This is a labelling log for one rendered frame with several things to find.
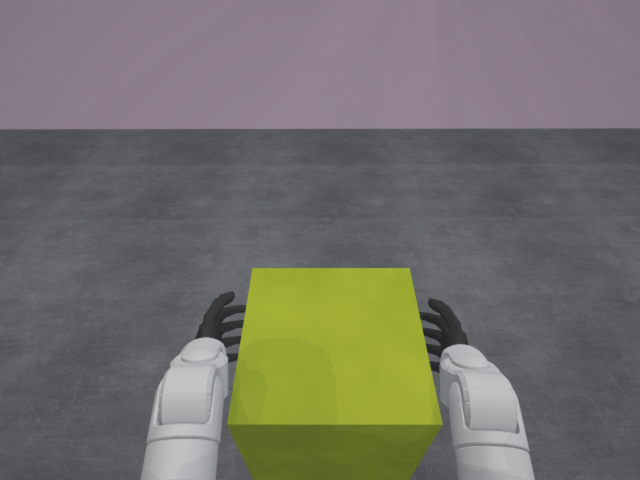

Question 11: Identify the carton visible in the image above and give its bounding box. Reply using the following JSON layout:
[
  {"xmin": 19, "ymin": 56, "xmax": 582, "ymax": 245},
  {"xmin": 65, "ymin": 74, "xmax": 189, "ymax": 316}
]
[{"xmin": 227, "ymin": 268, "xmax": 443, "ymax": 480}]

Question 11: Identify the left robot forearm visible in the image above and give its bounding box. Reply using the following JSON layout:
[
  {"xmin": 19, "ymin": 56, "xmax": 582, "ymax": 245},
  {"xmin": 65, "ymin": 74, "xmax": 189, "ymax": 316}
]
[{"xmin": 140, "ymin": 337, "xmax": 228, "ymax": 480}]

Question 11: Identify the right robot forearm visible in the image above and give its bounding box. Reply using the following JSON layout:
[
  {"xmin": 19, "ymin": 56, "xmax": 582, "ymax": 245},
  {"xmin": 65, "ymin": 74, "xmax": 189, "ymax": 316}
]
[{"xmin": 439, "ymin": 344, "xmax": 535, "ymax": 480}]

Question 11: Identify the robot left hand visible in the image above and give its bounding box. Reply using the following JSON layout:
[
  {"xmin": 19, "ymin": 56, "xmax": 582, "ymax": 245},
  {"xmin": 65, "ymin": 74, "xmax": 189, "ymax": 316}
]
[{"xmin": 195, "ymin": 291, "xmax": 246, "ymax": 363}]

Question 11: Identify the robot right hand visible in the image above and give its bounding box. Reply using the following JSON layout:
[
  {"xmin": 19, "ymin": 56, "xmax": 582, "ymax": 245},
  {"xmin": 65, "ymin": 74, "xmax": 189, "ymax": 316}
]
[{"xmin": 419, "ymin": 298, "xmax": 469, "ymax": 373}]

